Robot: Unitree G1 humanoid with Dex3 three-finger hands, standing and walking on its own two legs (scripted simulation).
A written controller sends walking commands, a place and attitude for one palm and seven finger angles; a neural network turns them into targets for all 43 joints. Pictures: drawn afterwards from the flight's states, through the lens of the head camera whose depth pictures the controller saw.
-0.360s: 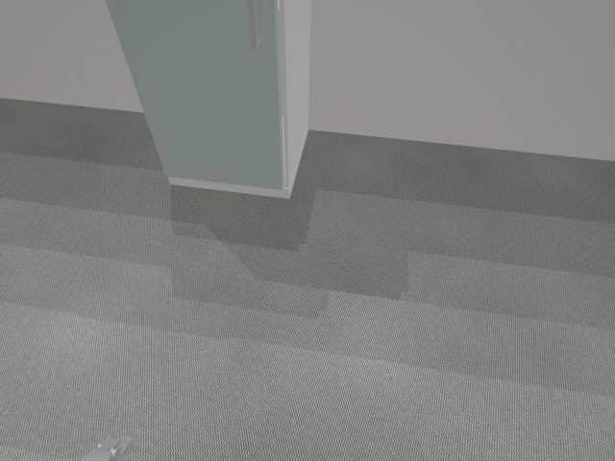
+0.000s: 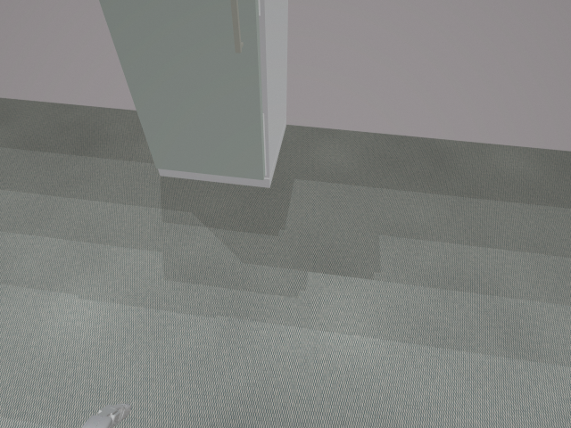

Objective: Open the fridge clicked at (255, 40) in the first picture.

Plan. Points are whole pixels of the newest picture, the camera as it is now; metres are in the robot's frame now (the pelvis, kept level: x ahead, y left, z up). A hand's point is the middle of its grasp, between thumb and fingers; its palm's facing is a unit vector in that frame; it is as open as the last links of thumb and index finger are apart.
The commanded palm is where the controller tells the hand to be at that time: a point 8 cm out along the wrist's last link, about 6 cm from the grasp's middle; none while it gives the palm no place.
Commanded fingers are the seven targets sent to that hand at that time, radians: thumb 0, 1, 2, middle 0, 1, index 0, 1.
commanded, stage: stand and wait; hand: right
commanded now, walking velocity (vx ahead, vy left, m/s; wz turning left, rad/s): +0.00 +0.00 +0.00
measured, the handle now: out of the picture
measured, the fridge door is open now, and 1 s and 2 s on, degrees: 0 0 0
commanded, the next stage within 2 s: look at it before walking up in 0.48 s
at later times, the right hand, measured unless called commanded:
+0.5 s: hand out of the picture +0.06 -0.24 -0.15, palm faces -0.03 +0.94 -0.34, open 7.4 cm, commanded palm none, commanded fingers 0.00 -0.90 -0.90 0.20 0.30 0.20 0.30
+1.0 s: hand out of the picture +0.07 -0.23 -0.15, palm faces -0.04 +0.94 -0.33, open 7.4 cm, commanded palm none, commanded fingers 0.00 -0.90 -0.90 0.20 0.30 0.20 0.30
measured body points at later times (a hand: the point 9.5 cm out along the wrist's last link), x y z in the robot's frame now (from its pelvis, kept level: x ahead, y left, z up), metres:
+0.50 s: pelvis -0.02 +0.01 +0.00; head -0.02 +0.02 +0.45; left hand +0.05 +0.31 -0.13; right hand +0.06 -0.28 -0.12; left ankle -0.01 +0.13 -0.74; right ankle -0.01 -0.11 -0.74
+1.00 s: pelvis -0.01 +0.01 +0.00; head -0.01 +0.01 +0.45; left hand +0.06 +0.31 -0.13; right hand +0.07 -0.28 -0.13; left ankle -0.01 +0.13 -0.74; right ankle -0.01 -0.11 -0.74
